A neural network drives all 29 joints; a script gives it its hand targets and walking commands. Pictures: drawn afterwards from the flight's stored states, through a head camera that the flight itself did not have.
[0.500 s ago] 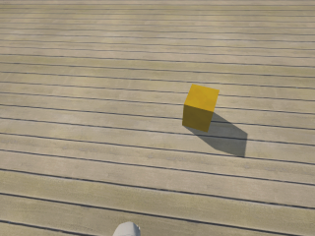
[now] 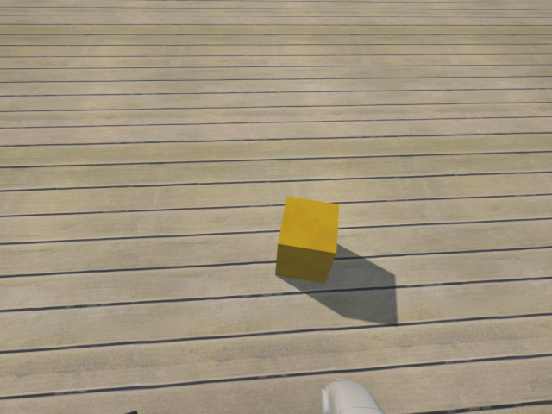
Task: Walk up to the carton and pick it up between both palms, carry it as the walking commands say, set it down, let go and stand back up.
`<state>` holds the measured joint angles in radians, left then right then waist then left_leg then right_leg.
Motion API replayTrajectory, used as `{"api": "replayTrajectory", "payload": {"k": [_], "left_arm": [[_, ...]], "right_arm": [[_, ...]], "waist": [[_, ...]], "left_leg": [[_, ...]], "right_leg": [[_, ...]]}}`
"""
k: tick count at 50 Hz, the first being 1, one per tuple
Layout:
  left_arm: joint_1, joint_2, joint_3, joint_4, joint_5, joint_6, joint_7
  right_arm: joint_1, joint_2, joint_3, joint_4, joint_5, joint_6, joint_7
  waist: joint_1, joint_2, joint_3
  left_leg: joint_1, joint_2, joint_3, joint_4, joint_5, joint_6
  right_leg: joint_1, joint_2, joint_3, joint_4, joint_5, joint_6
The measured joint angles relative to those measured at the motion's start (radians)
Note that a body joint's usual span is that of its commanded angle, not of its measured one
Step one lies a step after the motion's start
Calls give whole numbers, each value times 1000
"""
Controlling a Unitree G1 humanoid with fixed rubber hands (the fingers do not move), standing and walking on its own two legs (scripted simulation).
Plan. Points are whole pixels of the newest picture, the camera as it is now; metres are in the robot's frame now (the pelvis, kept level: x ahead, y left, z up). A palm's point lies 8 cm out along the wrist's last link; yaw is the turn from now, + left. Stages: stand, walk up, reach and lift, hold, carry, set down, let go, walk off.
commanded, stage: walk up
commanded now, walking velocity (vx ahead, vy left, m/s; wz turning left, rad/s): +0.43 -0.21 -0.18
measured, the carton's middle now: (306, 240) +0.76 -0.11 -0.65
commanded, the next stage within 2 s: none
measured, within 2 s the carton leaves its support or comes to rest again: neither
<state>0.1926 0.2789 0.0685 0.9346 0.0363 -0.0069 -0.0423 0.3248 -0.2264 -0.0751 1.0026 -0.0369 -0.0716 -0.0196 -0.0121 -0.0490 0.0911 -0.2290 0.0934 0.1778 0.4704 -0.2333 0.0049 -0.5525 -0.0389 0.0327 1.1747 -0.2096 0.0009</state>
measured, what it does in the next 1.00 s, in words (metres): walks ahead: right foot, then left foot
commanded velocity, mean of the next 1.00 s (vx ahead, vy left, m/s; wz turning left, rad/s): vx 0.20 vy -0.07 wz -0.09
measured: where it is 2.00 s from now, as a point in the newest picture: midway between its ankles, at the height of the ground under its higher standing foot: (307, 389)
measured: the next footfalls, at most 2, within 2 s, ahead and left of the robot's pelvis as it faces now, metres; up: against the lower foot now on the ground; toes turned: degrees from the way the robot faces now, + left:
right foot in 0.26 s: +0.24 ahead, -0.19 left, +0.00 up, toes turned -7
left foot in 0.70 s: +0.30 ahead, +0.04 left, +0.00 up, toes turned +5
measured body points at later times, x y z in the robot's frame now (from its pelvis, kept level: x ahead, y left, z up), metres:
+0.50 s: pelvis +0.18 -0.09 +0.00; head +0.22 -0.11 +0.45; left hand +0.20 +0.16 -0.14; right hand +0.23 -0.33 -0.16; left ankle +0.17 +0.05 -0.68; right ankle +0.20 -0.19 -0.74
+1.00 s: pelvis +0.22 -0.06 +0.01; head +0.25 -0.03 +0.45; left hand +0.28 +0.19 -0.16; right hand +0.26 -0.32 -0.12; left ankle +0.26 +0.03 -0.74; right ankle +0.18 -0.22 -0.68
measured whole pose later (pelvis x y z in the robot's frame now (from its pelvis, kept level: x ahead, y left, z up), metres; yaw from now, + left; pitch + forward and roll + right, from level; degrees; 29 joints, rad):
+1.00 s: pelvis +0.22 -0.06 +0.01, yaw -3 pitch +0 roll -3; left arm 0.20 0.23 0.09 1.04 0.03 0.07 0.02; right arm 0.22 -0.17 -0.06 1.00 -0.03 -0.01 -0.05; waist -0.01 -0.02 0.04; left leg -0.26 0.08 0.11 0.44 -0.18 0.04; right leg -0.38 0.00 0.00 0.92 -0.41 0.08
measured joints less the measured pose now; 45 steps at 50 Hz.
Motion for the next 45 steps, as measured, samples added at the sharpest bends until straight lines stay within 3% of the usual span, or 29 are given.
{"api": "replayTrajectory", "payload": {"k": [6, 12, 13, 15, 18, 19, 22, 28, 33, 35, 37, 39, 42, 45], "left_arm": [[-128, -26, -14, -32, -7, 24, -34], [-177, -63, -32, -33, -5, 6, -24], [-175, -62, -32, -31, -1, -9, -15], [-165, -78, -27, -13, -2, -34, 9], [-102, -93, -25, 25, -9, -46, 32], [-74, -95, -24, 36, -11, -48, 37], [11, -93, -20, 68, -10, -57, 46], [149, -88, -25, 120, -2, -62, 54], [192, -86, -33, 172, 0, -48, 52], [197, -89, -37, 185, -11, -38, 58], [172, -85, -38, 185, -26, -23, 70], [142, -85, -37, 179, -28, -1, 80], [91, -80, -17, 168, -5, 40, 80], [48, -63, 7, 145, 3, 62, 74]], "right_arm": [[115, 6, -1, 49, 3, 10, 1], [128, 4, -6, 58, 17, 29, 10], [135, 5, -3, 59, 18, 31, 15], [93, 0, -3, 65, 18, 39, 17], [6, 1, -2, 61, 19, 40, 15], [-20, 2, -1, 57, 19, 40, 17], [-83, 11, 1, 42, 17, 53, 23], [-169, 24, 7, 6, 18, 84, 28], [-205, 42, 13, -21, 22, 72, 23], [-198, 42, 16, -21, 18, 57, 11], [-193, 53, 20, -13, 22, 51, 2], [-190, 60, 27, -5, 23, 52, -3], [-181, 70, 27, -10, 16, 54, -23], [-155, 69, 23, -15, 13, 58, -32]], "waist": [[-62, 19, -9], [-101, 50, -27], [-98, 45, -37], [-79, 76, -22], [-53, 94, -3], [-39, 96, -2], [-2, 91, -7], [52, 72, -13], [68, 46, -27], [63, 47, -36], [63, 18, -27], [59, 8, -25], [39, 15, -27], [21, 20, -30]], "left_leg": [[123, 37, 5, -90, -26, -45], [188, 85, 9, -57, -116, -117], [169, 90, 4, 11, -157, -118], [71, 94, -62, 282, -277, -97], [-79, 47, -110, 585, -266, -83], [-114, 38, -107, 613, -247, -83], [-188, 17, -98, 599, -202, -77], [-213, -6, -87, 390, -108, -65], [-118, -32, -75, 152, -64, -42], [-42, -39, -72, 32, 57, -22], [-23, -60, -62, 39, 36, 23], [-9, -64, -58, 36, 0, 45], [-2, -46, -58, 10, 6, 44], [-8, -26, -59, -12, 26, 41]], "right_leg": [[-22, -41, -52, -360, 91, 16], [123, -20, -123, -626, 66, 1], [162, -21, -124, -669, 83, -9], [144, -2, -129, -595, 56, -21], [195, 5, -132, -615, 3, -28], [218, 5, -132, -646, 19, -14], [272, 12, -130, -715, 29, -28], [353, 21, -123, -792, 28, -30], [380, 19, -117, -766, -17, -7], [382, 22, -118, -715, -59, 8], [382, 4, -102, -667, -105, 20], [363, 10, -83, -600, -177, 26], [279, 41, -61, -386, -276, 38], [195, 62, -32, -212, -246, 58]]}}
